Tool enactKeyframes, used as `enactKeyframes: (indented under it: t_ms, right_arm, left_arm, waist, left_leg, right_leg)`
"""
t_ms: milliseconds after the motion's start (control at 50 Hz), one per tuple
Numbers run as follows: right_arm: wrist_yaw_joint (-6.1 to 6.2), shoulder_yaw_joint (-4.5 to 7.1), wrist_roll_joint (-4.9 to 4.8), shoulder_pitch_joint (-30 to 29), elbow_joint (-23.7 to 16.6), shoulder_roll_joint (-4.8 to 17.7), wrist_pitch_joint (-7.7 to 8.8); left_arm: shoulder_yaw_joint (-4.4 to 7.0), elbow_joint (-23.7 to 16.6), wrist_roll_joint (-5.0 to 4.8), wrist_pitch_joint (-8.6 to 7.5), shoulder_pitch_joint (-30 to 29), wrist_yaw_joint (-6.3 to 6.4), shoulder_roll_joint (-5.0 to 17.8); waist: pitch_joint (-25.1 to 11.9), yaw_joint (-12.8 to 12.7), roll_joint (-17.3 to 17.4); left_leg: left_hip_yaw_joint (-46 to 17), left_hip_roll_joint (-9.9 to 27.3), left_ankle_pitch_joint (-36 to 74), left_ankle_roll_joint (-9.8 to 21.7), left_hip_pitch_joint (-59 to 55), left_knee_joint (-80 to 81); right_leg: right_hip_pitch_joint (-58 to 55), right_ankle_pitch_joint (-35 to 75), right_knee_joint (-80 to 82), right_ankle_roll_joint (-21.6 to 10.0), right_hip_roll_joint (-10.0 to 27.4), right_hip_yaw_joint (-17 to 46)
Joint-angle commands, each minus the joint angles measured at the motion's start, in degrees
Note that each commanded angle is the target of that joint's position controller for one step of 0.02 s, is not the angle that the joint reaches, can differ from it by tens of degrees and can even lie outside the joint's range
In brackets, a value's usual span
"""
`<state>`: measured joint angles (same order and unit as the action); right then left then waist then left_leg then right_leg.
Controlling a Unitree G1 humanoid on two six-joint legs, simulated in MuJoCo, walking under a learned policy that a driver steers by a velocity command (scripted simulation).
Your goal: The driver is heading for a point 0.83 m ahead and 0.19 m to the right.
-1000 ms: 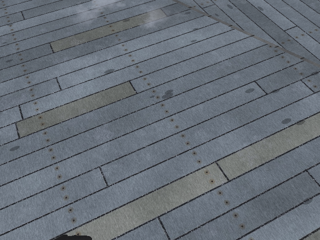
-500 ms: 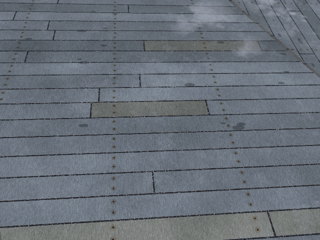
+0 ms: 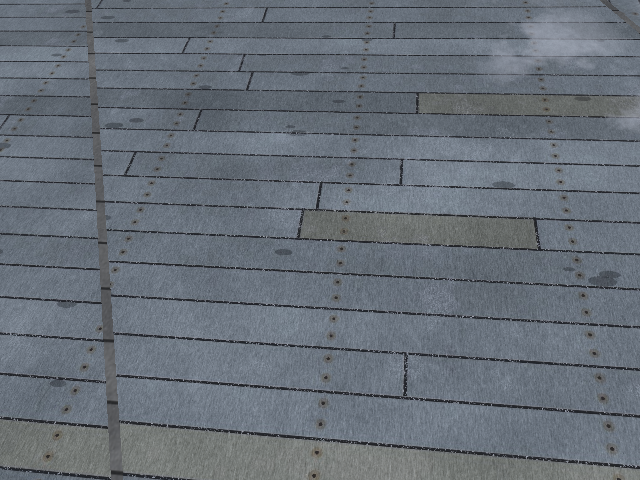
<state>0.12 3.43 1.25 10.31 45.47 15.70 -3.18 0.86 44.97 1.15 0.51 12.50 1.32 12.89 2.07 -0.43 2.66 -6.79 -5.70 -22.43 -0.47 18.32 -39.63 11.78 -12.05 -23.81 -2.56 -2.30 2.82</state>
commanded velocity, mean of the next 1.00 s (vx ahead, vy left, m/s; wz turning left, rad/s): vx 0.00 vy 0.00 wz -0.35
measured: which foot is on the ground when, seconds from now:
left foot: up 0.00-0.18, down 0.20-0.58, up 0.60-1.00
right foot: down 0.00-0.22, up 0.24-0.56, down 0.58-1.00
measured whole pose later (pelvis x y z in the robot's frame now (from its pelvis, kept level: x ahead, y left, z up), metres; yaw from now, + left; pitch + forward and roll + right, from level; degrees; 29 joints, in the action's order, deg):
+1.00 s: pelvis -0.04 -0.03 +0.00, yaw -24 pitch -1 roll +0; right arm 0.4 2.1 0.5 13.3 50.3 15.9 -3.8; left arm 0.2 47.5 1.6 1.5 9.9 1.2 13.4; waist 3.2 0.6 1.3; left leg -1.6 0.3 -22.2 -0.2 16.1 -38.3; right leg 9.4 -12.4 -23.4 -4.9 -5.8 1.8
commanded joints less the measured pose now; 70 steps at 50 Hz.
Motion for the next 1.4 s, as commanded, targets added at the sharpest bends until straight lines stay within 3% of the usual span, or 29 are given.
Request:
enactKeyframes:
  t_ms: [20,100,180,200,220,240,260,300,400,540,580,600,620,640,680,720,780,880,940,1020,1060,1080,1100,1120,1140,1180,1240,1340,1400]
  right_arm:
    - [0.77,0.77,-0.32,0.89,-1.48,4.76,0.64]
    - [2.23,0.61,-1.78,-0.67,-1.67,4.93,1.20]
    - [2.91,0.31,-1.41,3.74,-0.33,3.94,2.20]
    - [3.26,0.77,-0.80,4.74,-0.18,5.82,2.51]
    - [3.68,1.40,0.35,5.78,-0.64,9.51,2.67]
    - [3.34,2.44,0.56,2.15,-0.89,13.74,2.15]
    - [2.95,1.67,0.45,1.11,-1.82,9.92,2.35]
    - [2.69,0.10,0.12,-3.10,-3.12,5.42,2.38]
    - [2.67,0.64,0.28,1.39,-1.73,8.12,2.49]
    - [1.03,1.97,0.00,0.96,-1.12,11.53,2.36]
    - [0.88,1.97,-0.26,2.05,-0.60,10.70,2.36]
    - [0.61,0.82,0.71,3.78,-2.81,5.93,1.98]
    - [1.67,0.27,0.30,-1.66,-5.28,5.55,0.95]
    - [1.86,0.53,0.17,-2.28,-4.76,7.21,0.46]
    - [1.29,0.87,-0.60,-1.93,-3.34,7.85,1.02]
    - [0.70,1.08,0.48,0.08,-2.44,8.33,0.98]
    - [0.32,0.76,-0.14,2.10,-1.41,6.89,0.43]
    - [0.29,-0.36,-0.31,0.77,0.20,4.40,-0.32]
    - [0.38,-0.29,-0.73,0.61,1.21,5.44,-0.15]
    - [0.61,-0.37,-0.96,2.69,1.88,5.45,1.02]
    - [0.63,-0.65,-0.12,4.56,2.41,5.18,1.98]
    - [0.64,-0.25,0.83,6.77,2.83,6.95,2.38]
    - [0.39,1.41,-0.10,9.27,3.63,11.99,2.37]
    - [-0.38,2.18,-0.05,13.31,4.88,13.34,2.62]
    - [-0.42,1.74,0.31,12.99,4.89,11.11,2.99]
    - [0.02,1.60,-0.24,8.49,3.54,9.43,3.37]
    - [0.11,1.85,-0.48,9.39,3.85,8.40,4.19]
    - [-0.19,3.34,-0.20,12.58,4.21,10.54,4.60]
    - [-0.50,3.93,-0.07,8.56,2.41,11.56,4.88]
  left_arm:
    - [2.67,-2.26,-0.50,-0.69,-1.43,-0.49,10.91]
    - [4.37,-0.47,-0.81,0.23,2.17,-0.72,13.00]
    - [5.05,-0.99,-1.12,1.40,-3.08,-1.08,12.09]
    - [4.85,-1.49,-1.31,1.41,-3.64,-1.17,10.94]
    - [4.20,-2.45,-1.58,1.26,-3.44,-1.32,8.27]
    - [4.24,-3.24,-1.69,1.43,-3.48,-0.99,7.77]
    - [5.11,-1.73,-0.02,1.82,-2.46,-0.65,11.07]
    - [5.69,0.74,-0.04,2.75,0.98,-1.19,10.82]
    - [4.58,-1.42,-0.47,3.77,-3.62,-3.64,8.85]
    - [4.02,-3.82,-1.11,3.51,-3.55,-3.73,8.62]
    - [4.59,-2.91,0.09,2.16,0.69,-2.76,10.58]
    - [5.91,-3.82,0.46,1.11,2.32,-2.17,17.97]
    - [7.18,-2.92,-0.99,0.96,6.83,-2.52,21.61]
    - [6.56,-2.58,-1.30,1.05,6.21,-2.49,18.29]
    - [5.06,-3.95,-1.00,1.68,-1.63,-1.75,13.30]
    - [4.71,-4.34,-1.21,1.80,-2.47,-1.34,12.40]
    - [4.37,-3.81,-1.01,1.13,-1.20,-1.39,11.88]
    - [1.69,-1.36,0.57,0.40,-0.88,-0.42,7.81]
    - [1.72,0.08,0.95,0.29,-1.42,0.06,10.42]
    - [2.43,0.94,-0.24,0.76,-2.54,0.86,12.49]
    - [2.74,1.17,-0.24,0.79,-1.97,0.97,12.35]
    - [2.38,-0.10,0.14,0.66,-3.87,0.81,10.57]
    - [1.78,-3.04,0.16,0.43,-7.96,0.26,8.20]
    - [1.66,-4.24,1.13,-0.10,-10.88,0.01,8.62]
    - [2.03,-4.05,1.12,-0.72,-10.56,-0.48,9.47]
    - [2.33,-3.24,0.39,-2.00,-8.67,-1.61,10.14]
    - [1.84,-3.04,1.09,-2.82,-9.39,-2.93,8.68]
    - [1.17,-5.90,0.35,-2.91,-14.21,-3.13,8.18]
    - [1.51,-5.18,-0.38,-3.48,-8.58,-2.38,9.19]
  waist:
    - [-2.32,0.43,-12.50]
    - [-3.98,-0.99,-12.61]
    - [-5.55,2.28,-10.45]
    - [-6.24,2.34,-7.99]
    - [-6.24,2.33,-0.07]
    - [-1.90,1.47,12.65]
    - [-1.13,1.28,7.04]
    - [-0.48,-1.85,1.16]
    - [-0.46,1.82,5.79]
    - [-2.38,1.41,7.33]
    - [-4.34,-1.72,-0.84]
    - [-5.71,-0.09,-16.96]
    - [-7.18,-4.25,-17.88]
    - [-4.62,-3.14,-10.22]
    - [0.04,0.12,-7.16]
    - [-2.07,0.62,-8.63]
    - [-4.42,0.63,-7.14]
    - [-2.85,-0.79,-8.66]
    - [-0.93,-1.08,-9.07]
    - [-0.78,0.58,-7.35]
    - [-2.35,1.37,-5.54]
    - [-1.65,1.97,-1.33]
    - [1.14,2.31,7.49]
    - [4.73,5.47,11.09]
    - [6.25,4.40,6.96]
    - [5.78,1.71,4.27]
    - [1.79,2.40,3.18]
    - [1.30,4.78,4.39]
    - [0.32,1.09,4.72]
  left_leg:
    - [4.12,0.97,-1.72,-1.40,-0.03,3.60]
    - [4.17,1.05,-2.14,-0.89,1.99,7.05]
    - [4.48,1.64,7.10,1.30,-9.57,18.79]
    - [1.83,5.16,8.52,2.41,-15.60,21.06]
    - [-7.69,15.43,9.22,5.56,-20.17,25.27]
    - [-15.75,25.50,23.29,12.70,-14.88,26.44]
    - [-14.72,28.16,33.17,16.54,-12.45,25.08]
    - [-4.75,22.03,37.21,14.00,-10.04,22.85]
    - [1.65,19.38,38.17,12.24,-17.46,20.31]
    - [5.63,21.26,37.93,9.71,-14.03,13.14]
    - [10.60,17.99,24.66,4.10,-5.82,0.77]
    - [15.32,11.01,-7.32,-0.21,8.37,-14.73]
    - [7.98,4.53,-16.99,-0.64,12.94,-22.26]
    - [4.91,6.89,-13.36,-0.59,14.43,-26.37]
    - [3.79,8.59,-3.81,-0.58,13.81,-23.38]
    - [4.57,7.77,-0.20,-1.38,11.72,-22.61]
    - [5.37,7.18,1.40,-2.08,10.35,-19.68]
    - [5.31,7.75,1.99,-1.29,1.75,-5.54]
    - [5.71,5.83,0.70,0.01,-2.56,0.12]
    - [6.75,4.78,1.21,1.66,-3.67,6.55]
    - [4.99,4.55,3.93,3.84,-9.23,14.64]
    - [-2.95,8.58,-2.55,6.55,-11.77,17.86]
    - [-19.39,16.42,-12.06,12.82,-12.81,24.02]
    - [-31.93,23.57,-16.18,17.65,-14.69,30.65]
    - [-32.44,23.81,-18.42,18.73,-13.90,32.04]
    - [-25.44,19.24,-13.01,15.99,-12.99,32.19]
    - [-17.55,14.08,1.18,14.63,-15.65,30.21]
    - [-17.73,13.33,3.41,14.24,-13.09,27.13]
    - [-18.40,12.19,6.59,11.25,-4.42,23.49]
  right_leg:
    - [-5.86,24.47,4.03,-6.86,10.40,13.60]
    - [-11.50,28.74,1.93,-8.31,12.32,20.28]
    - [-3.18,22.75,-0.10,-5.40,9.17,20.67]
    - [3.15,16.21,-2.11,-3.15,7.09,19.20]
    - [11.01,4.36,-9.73,-0.62,2.62,14.24]
    - [17.39,-15.85,-18.66,0.95,-5.49,1.75]
    - [17.04,-21.46,-31.88,1.51,-1.82,1.11]
    - [15.30,-16.72,-39.50,2.18,-0.88,1.32]
    - [17.91,-13.20,-30.54,4.92,0.55,-2.21]
    - [4.65,-10.65,-11.01,1.61,-0.03,-7.85]
    - [-6.91,2.58,3.55,-0.49,1.62,-1.43]
    - [-15.15,21.79,6.16,-4.55,18.62,20.97]
    - [-11.26,34.07,5.21,-14.70,24.70,28.61]
    - [-10.73,29.05,5.43,-15.42,22.07,24.42]
    - [-6.26,19.87,6.55,-11.10,14.43,16.77]
    - [-6.99,22.22,6.29,-9.97,11.46,14.53]
    - [-8.27,23.02,6.48,-10.01,11.54,12.90]
    - [-3.82,11.58,9.66,-8.82,11.61,10.54]
    - [-1.43,8.31,8.82,-8.75,12.41,10.48]
    - [-3.55,16.82,3.42,-9.21,14.46,10.90]
    - [-0.82,-0.64,1.89,-7.07,12.60,10.14]
    - [4.79,-12.16,-3.52,-5.73,9.29,7.97]
    - [15.54,-20.46,-12.22,-2.56,-0.60,-0.38]
    - [24.00,-22.27,-21.87,-1.46,-3.81,-3.50]
    - [26.34,-19.24,-27.87,-1.23,-0.81,0.36]
    - [25.18,-12.17,-28.72,0.28,1.80,0.95]
    - [22.69,-7.14,-25.40,3.04,1.71,-1.69]
    - [18.60,-5.95,-14.88,4.69,1.47,-2.54]
    - [4.18,-3.16,-6.56,3.99,0.25,-2.67]
Velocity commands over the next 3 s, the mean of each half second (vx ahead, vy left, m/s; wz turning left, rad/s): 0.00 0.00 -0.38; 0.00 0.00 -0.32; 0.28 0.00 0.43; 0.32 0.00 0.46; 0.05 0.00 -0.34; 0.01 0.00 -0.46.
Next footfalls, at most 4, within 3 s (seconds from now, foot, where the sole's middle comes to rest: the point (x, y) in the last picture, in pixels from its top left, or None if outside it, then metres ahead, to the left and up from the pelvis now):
0.20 left None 0.00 0.11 -0.78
0.58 right None -0.03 -0.11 -0.78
1.08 left None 0.02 0.06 -0.78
1.44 right None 0.13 -0.21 -0.78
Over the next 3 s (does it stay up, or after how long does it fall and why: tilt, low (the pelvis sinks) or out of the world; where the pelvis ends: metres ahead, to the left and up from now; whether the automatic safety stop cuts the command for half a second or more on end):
stays up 0.33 -0.09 -0.01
